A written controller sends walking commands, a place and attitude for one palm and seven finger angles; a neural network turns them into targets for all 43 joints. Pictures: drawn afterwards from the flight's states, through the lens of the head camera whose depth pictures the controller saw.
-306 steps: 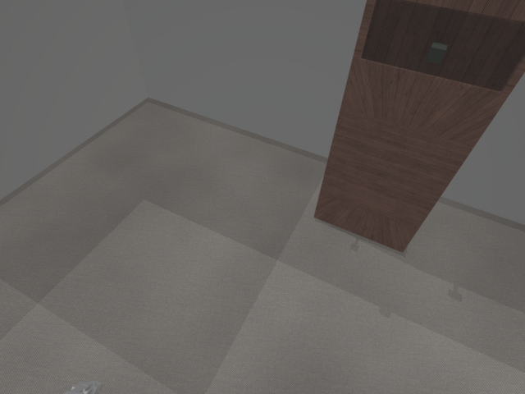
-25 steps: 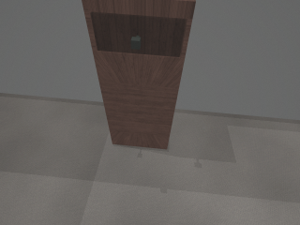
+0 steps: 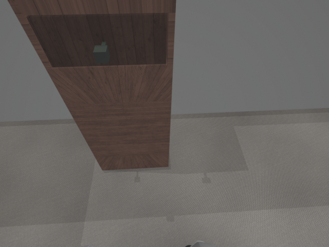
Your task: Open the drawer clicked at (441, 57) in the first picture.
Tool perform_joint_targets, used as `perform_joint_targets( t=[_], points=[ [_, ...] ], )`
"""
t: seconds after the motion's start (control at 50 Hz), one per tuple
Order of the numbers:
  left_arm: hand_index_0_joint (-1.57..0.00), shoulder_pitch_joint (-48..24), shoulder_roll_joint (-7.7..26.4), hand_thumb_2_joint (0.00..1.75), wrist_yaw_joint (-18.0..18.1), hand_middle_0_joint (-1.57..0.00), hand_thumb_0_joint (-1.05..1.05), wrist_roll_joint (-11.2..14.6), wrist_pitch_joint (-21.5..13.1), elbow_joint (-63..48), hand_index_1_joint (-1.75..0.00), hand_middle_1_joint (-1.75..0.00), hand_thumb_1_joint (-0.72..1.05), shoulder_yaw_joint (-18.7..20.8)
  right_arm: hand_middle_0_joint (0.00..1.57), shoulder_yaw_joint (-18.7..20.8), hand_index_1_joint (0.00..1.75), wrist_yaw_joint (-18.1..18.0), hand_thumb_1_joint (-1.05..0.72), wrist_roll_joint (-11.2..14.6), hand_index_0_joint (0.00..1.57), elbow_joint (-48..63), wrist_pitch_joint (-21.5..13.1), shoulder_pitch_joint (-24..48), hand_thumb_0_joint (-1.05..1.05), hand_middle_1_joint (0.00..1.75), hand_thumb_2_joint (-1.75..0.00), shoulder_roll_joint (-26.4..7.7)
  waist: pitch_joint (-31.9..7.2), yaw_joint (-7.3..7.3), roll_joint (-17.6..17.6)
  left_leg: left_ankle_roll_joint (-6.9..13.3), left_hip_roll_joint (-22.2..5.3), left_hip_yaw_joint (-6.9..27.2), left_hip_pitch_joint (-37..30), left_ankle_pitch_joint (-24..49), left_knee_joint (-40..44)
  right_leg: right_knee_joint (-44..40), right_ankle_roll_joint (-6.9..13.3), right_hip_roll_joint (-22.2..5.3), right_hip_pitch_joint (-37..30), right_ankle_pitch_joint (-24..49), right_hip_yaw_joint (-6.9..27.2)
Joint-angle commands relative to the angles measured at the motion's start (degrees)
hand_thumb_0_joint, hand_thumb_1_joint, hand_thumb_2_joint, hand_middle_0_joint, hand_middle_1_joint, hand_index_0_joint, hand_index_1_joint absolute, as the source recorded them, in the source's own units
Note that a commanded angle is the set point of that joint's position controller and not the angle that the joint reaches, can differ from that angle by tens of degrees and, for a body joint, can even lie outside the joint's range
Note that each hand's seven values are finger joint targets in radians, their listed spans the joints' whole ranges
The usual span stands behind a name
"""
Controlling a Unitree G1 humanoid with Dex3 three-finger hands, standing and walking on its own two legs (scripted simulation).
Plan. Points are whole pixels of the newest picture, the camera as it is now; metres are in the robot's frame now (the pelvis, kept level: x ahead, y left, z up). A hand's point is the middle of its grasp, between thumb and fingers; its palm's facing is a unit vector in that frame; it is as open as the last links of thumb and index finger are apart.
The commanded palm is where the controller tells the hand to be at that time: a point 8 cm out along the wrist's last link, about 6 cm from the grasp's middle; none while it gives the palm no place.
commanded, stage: take the last steps up to it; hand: left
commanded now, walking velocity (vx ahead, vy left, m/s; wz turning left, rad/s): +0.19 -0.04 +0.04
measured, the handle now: (102, 50) +0.63 +0.19 +0.14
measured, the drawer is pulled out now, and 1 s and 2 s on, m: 0.00 0.00 0.00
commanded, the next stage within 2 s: come to a stop and stand still in 0.10 s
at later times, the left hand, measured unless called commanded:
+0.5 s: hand out of the picture +0.14 +0.18 -0.17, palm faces +0.07 -0.98 -0.17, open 7.3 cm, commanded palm none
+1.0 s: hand out of the picture +0.15 +0.13 -0.16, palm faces +0.05 -0.98 -0.20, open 7.3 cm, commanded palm none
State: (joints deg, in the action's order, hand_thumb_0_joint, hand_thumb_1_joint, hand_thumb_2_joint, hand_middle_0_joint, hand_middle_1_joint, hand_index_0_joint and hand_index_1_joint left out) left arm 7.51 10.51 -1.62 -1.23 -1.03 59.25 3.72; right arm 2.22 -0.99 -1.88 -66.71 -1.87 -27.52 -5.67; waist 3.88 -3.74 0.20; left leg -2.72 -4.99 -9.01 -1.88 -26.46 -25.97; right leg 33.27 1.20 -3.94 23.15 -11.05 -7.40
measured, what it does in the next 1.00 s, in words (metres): walks ahead: left foot, then right foot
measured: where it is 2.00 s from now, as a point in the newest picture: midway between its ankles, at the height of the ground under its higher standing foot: outside the picture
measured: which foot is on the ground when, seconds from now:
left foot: down 0.00-0.00, up 0.02-0.32, down 0.34-0.72, up 0.74-0.94, down 0.96-1.00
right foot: down 0.00-0.38, up 0.40-0.68, down 0.70-1.00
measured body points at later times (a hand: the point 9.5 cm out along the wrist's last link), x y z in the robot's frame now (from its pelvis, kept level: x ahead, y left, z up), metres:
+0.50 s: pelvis +0.13 +0.00 +0.01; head +0.17 +0.02 +0.46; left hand +0.14 +0.23 -0.15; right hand +0.25 -0.21 -0.13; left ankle +0.18 +0.11 -0.72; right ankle +0.07 -0.12 -0.68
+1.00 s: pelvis +0.10 -0.05 +0.01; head +0.12 -0.05 +0.46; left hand +0.15 +0.18 -0.14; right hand +0.12 -0.29 -0.15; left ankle +0.08 +0.07 -0.73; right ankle +0.10 -0.16 -0.72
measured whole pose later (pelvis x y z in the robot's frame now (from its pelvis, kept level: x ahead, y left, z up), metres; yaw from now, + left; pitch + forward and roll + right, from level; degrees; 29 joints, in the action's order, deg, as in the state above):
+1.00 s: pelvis +0.10 -0.05 +0.01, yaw +1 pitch +0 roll +0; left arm 11.1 9.3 1.5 -0.5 1.0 59.5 1.6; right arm 2.1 -1.4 -0.7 -62.1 1.7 -13.5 -10.5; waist 2.4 -0.8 0.5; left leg -0.7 -1.8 -1.1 12.1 -17.1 -29.8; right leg 31.3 0.6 -1.1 14.6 -16.6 -4.5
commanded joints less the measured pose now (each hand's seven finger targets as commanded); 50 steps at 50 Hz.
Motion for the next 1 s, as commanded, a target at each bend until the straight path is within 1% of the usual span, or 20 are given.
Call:
perform_joint_targets(
  t=[0.0, 0.02, 0.06, 0.12, 0.22, 0.28, 0.32, 0.36, 0.38, 0.48, 0.62, 0.66, 0.68, 0.7, 0.74, 0.78, 0.84, 0.92, 0.96, 0.98],
  points=[
    [-0.20, 25.85, 15.16, 0.90, 1.83, -0.20, 0.00, 0.55, -2.37, 4.98, -0.30, -0.30, 0.90, 3.06, 0.20, 0.86, 0.30, -0.24, -0.90, 1.88, 0.20, 5.52, -1.30, 0.49, 0.00, 0.30, -0.90, -6.29, -15.90, 10.80, -14.60, 3.47, 3.31, 3.98, 32.26, -8.76, -44.51, -14.47, 12.11, -22.27, -36.57, 12.76, 32.08],
    [-0.20, 21.13, 14.20, 0.90, 2.09, -0.20, 0.00, 0.58, -2.22, 3.80, -0.30, -0.30, 0.90, 2.92, 0.20, 1.04, 0.30, -0.18, -0.90, 1.81, 0.20, 6.09, -1.00, 4.61, 0.00, 0.30, -0.90, -5.83, -13.43, 10.54, -13.65, 3.89, 1.07, 8.81, 34.96, -6.53, -50.09, -16.43, 12.57, -21.36, -30.97, 7.39, 31.80],
    [-0.20, 10.93, 8.07, 0.90, 2.74, -0.20, 0.00, 0.51, -1.91, 0.98, -0.30, -0.30, 0.90, 1.27, 0.20, 1.52, 0.30, 0.16, -0.90, 0.95, 0.20, 6.84, -0.42, 8.43, 0.00, 0.30, -0.90, -5.69, -3.47, 6.47, -1.99, 3.97, -3.01, 9.69, 35.15, 2.33, -48.92, -18.48, 10.54, -17.44, -16.99, -0.13, 21.32],
    [-0.20, 6.14, 4.01, 0.90, 2.93, -0.20, 0.00, -0.14, -2.57, 0.07, -0.30, -0.30, 0.90, -0.53, 0.20, 0.83, 0.30, 0.44, -0.90, 0.44, 0.20, 5.89, 1.20, 4.83, 0.00, 0.30, -0.90, -3.79, -0.85, 1.64, -5.16, 2.11, -3.16, 6.86, 28.16, 5.42, -38.15, -20.05, 7.45, -12.84, -5.99, 8.99, 8.56],
    [-0.20, 7.00, 4.58, 0.90, 2.96, -0.20, 0.00, -0.03, -2.17, 0.30, -0.30, -0.30, 0.90, -0.80, 0.20, -0.39, 0.30, 0.72, -0.90, 0.70, 0.20, 7.60, 1.06, 9.11, 0.00, 0.30, -0.90, -3.05, -1.73, 2.70, -6.20, 0.91, -0.65, 3.89, 22.72, 9.10, -17.69, -16.95, 7.79, -10.08, -8.61, 19.56, 5.43],
    [-0.20, 6.01, 4.65, 0.90, 3.47, -0.20, 0.00, 0.67, -0.98, 0.72, -0.30, -0.30, 0.90, -1.36, 0.20, -0.75, 0.30, 0.15, -0.90, 1.05, 0.20, 6.16, 0.67, 7.89, 0.00, 0.30, -0.90, -4.87, -4.32, 1.34, -4.20, 0.67, 0.19, 4.60, 10.89, 26.51, -0.80, -9.26, 3.64, -6.30, -9.32, 19.96, 2.48],
    [-0.20, 10.29, 3.21, 0.90, 3.93, -0.20, 0.00, 0.93, 0.29, 0.36, -0.30, -0.30, 0.90, -1.44, 0.20, 0.36, 0.30, -0.32, -0.90, 1.03, 0.20, 6.91, 0.28, 8.49, 0.00, 0.30, -0.90, -10.86, -5.66, 2.95, 7.10, 4.72, -8.70, 12.45, 6.40, 52.86, 0.65, -4.27, -0.94, -2.14, -7.18, 4.54, 2.43],
    [-0.20, 12.67, 3.58, 0.90, 4.24, -0.20, 0.00, 1.06, 1.73, 0.11, -0.30, -0.30, 0.90, -1.57, 0.20, 0.99, 0.30, -1.40, -0.90, 1.30, 0.20, 7.94, 1.06, 11.93, 0.00, 0.30, -0.90, -13.44, -3.88, 3.77, 18.10, 11.48, -15.77, 18.19, 9.29, 66.29, 4.83, 6.48, -3.13, 0.65, -6.41, -16.51, 1.50],
    [-0.20, 11.81, 4.94, 0.90, 4.19, -0.20, 0.00, 0.97, 2.29, -0.27, -0.30, -0.30, 0.90, -1.22, 0.20, 1.29, 0.30, -1.89, -0.90, 1.10, 0.20, 8.21, 1.42, 12.12, 0.00, 0.30, -0.90, -13.51, -4.34, 3.04, 16.34, 13.39, -16.74, 19.12, 9.38, 67.25, 6.10, 13.99, -3.10, 0.95, -4.76, -22.49, 3.89],
    [-0.20, 9.38, 4.40, 0.90, 3.67, -0.20, 0.00, 0.53, 2.65, -2.80, -0.30, -0.30, 0.90, 0.26, 0.20, 3.15, 0.30, -1.88, -0.90, 0.60, 0.20, 11.34, 2.85, 16.71, 0.00, 0.30, -0.90, -15.03, -10.23, 2.60, 6.60, 14.31, -15.30, 13.71, 2.53, 62.62, 1.62, 26.98, -3.42, 1.77, 3.46, -20.26, 7.68],
    [-0.20, 12.76, 3.01, 0.90, 3.34, -0.20, 0.00, 0.43, 2.39, -3.43, -0.30, -0.30, 0.90, 0.29, 0.20, 3.85, 0.30, -0.56, -0.90, 0.49, 0.20, 12.89, 3.42, 21.24, 0.00, 0.30, -0.90, -14.08, -10.60, 4.69, 10.66, 10.61, -11.77, 11.36, 12.73, 37.03, 1.63, 5.01, -2.74, 1.51, -9.08, -10.28, 3.87],
    [-0.20, 14.70, 5.87, 0.90, 3.54, -0.20, 0.00, -0.38, 1.61, -2.69, -0.30, -0.30, 0.90, 0.29, 0.20, 3.53, 0.30, -0.01, -0.90, 1.19, 0.20, 12.81, 3.62, 19.92, 0.00, 0.30, -0.90, -11.26, -8.19, 5.53, 0.24, 5.61, -5.36, 9.04, 20.08, 19.32, -5.02, -11.15, -2.41, -1.02, -15.38, 1.73, 6.53],
    [-0.20, 11.80, 10.15, 0.90, 3.71, -0.20, 0.00, -0.81, 1.08, -3.68, -0.30, -0.30, 0.90, 0.64, 0.20, 2.68, 0.30, 0.39, -0.90, 1.58, 0.20, 13.79, 3.91, 19.11, 0.00, 0.30, -0.90, -7.28, -4.67, 4.00, -13.11, 1.67, 1.48, 4.37, 26.66, 3.11, -12.02, -16.59, 1.94, -12.83, -12.55, 3.67, 20.76],
    [-0.20, 9.46, 12.10, 0.90, 3.47, -0.20, 0.00, -0.63, 1.40, -5.17, -0.30, -0.30, 0.90, 0.51, 0.20, 2.43, 0.30, 0.60, -0.90, 1.48, 0.20, 14.75, 4.58, 21.60, 0.00, 0.30, -0.90, -7.39, -3.37, 5.44, -13.38, 1.67, 3.07, 7.29, 23.67, -4.65, -19.80, -19.67, 7.18, -18.01, -3.31, 1.44, 23.05],
    [-0.20, 5.29, 10.56, 0.90, 3.55, -0.20, 0.00, -0.79, 1.21, -5.38, -0.30, -0.30, 0.90, 0.52, 0.20, 2.44, 0.30, 0.40, -0.90, 0.99, 0.20, 13.99, 5.29, 21.83, 0.00, 0.30, -0.90, -7.97, 0.03, 4.20, -15.64, 2.81, 2.96, 10.80, 25.03, -2.94, -28.09, -19.32, 8.75, -14.52, 0.32, 0.66, 22.18],
    [-0.20, 2.43, 8.66, 0.90, 3.65, -0.20, 0.00, -0.70, 1.18, -5.62, -0.30, -0.30, 0.90, 0.05, 0.20, 2.20, 0.30, 0.42, -0.90, 1.17, 0.20, 11.31, 4.52, 17.58, 0.00, 0.30, -0.90, -7.88, -0.73, 2.43, -10.83, 2.40, 2.73, 8.91, 23.65, 0.45, -28.87, -15.72, 7.84, -11.05, -2.49, 8.49, 15.48],
    [-0.20, 5.91, 8.67, 0.90, 3.65, -0.20, 0.00, -0.42, 0.77, -4.04, -0.30, -0.30, 0.90, -0.08, 0.20, 1.30, 0.30, 0.06, -0.90, 1.48, 0.20, 10.35, 3.53, 16.66, 0.00, 0.30, -0.90, -7.33, -3.65, 4.06, -9.66, 1.49, 2.98, 7.44, 22.63, 0.59, -18.57, -12.29, 8.26, -10.27, -11.30, 19.36, 13.78],
    [-0.20, 6.83, 6.78, 0.90, 3.72, -0.20, 0.00, 0.99, 0.83, -1.70, -0.30, -0.30, 0.90, -0.80, 0.20, 0.02, 0.30, -0.57, -0.90, 1.26, 0.20, 6.92, 1.95, 11.87, 0.00, 0.30, -0.90, -7.83, -5.95, 3.49, -3.16, 2.39, 0.42, 10.23, 8.86, 19.85, 4.58, -7.83, 2.96, -6.19, -9.56, 12.20, 11.60],
    [-0.20, 7.78, 4.67, 0.90, 3.42, -0.20, 0.00, 0.88, 1.11, -1.35, -0.30, -0.30, 0.90, -1.33, 0.20, -0.07, 0.30, -0.64, -0.90, 1.01, 0.20, 7.01, 1.49, 13.96, 0.00, 0.30, -0.90, -10.68, -5.14, 5.61, 2.56, 4.58, -5.53, 15.10, 12.20, 24.41, 5.66, -9.58, -0.27, -1.93, -11.16, 2.27, 8.75],
    [-0.20, 7.03, 4.48, 0.90, 3.37, -0.20, 0.00, 0.90, 1.12, -0.31, -0.30, -0.30, 0.90, -1.45, 0.20, -0.39, 0.30, -0.77, -0.90, 0.93, 0.20, 5.86, 0.99, 14.77, 0.00, 0.30, -0.90, -10.04, -4.88, 5.58, 6.93, 4.99, -5.12, 15.49, 14.37, 24.27, 7.01, -9.37, -1.06, -1.72, -13.56, 3.56, 7.44]
  ],
)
